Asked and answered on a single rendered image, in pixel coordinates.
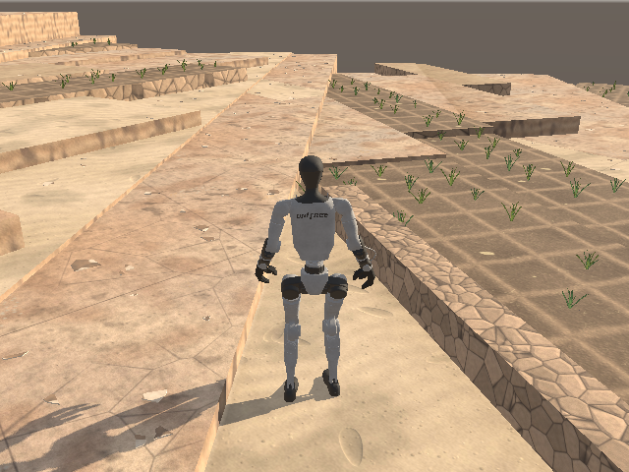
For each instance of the right robot forearm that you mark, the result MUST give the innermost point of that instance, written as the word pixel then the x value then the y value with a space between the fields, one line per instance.
pixel 362 257

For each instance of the robot right thigh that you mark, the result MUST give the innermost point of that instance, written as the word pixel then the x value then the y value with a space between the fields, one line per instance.
pixel 337 291

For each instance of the left robot forearm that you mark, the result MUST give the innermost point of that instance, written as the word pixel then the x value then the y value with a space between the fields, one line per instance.
pixel 265 257

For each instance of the left robot upper arm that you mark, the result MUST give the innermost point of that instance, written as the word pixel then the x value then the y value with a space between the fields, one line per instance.
pixel 281 209

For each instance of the robot left hand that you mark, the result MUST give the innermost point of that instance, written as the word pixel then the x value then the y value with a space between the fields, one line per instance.
pixel 259 273

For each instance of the robot right hand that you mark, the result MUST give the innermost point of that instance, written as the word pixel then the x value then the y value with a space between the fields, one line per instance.
pixel 363 274

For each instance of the right robot upper arm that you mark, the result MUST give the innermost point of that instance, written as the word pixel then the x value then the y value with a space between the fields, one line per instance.
pixel 343 206

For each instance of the robot left foot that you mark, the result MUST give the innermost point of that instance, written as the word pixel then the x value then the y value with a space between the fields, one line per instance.
pixel 290 394

